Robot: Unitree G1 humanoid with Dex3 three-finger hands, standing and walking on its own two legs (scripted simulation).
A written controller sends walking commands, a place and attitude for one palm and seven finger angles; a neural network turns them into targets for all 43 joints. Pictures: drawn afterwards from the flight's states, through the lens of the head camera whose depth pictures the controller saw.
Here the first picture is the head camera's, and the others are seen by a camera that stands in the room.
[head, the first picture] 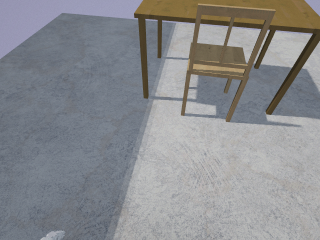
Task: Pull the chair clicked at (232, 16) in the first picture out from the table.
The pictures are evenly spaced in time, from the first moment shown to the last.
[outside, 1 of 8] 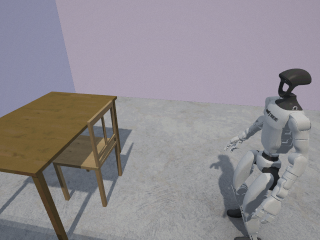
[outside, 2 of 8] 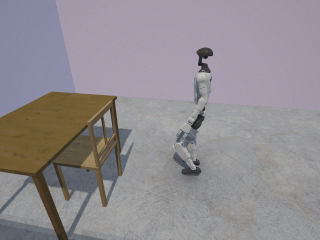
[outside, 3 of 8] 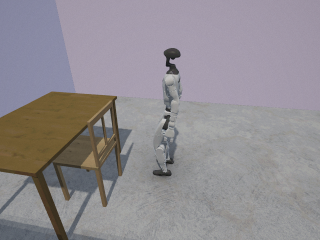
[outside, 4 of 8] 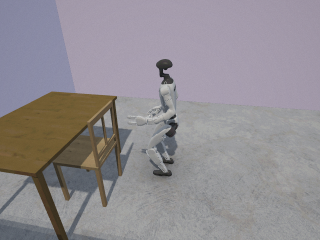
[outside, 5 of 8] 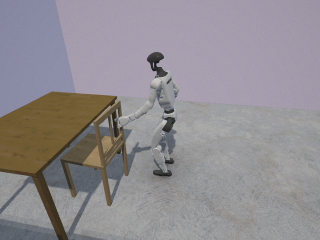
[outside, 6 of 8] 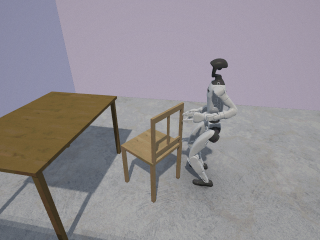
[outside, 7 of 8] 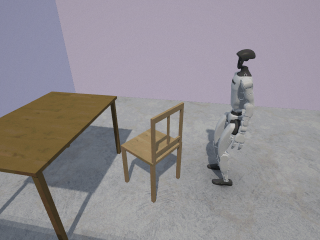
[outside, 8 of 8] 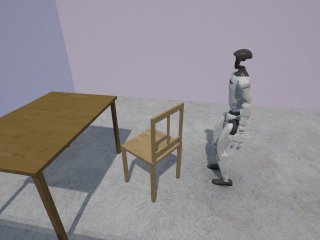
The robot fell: no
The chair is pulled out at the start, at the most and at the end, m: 0.00 0.55 0.55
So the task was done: yes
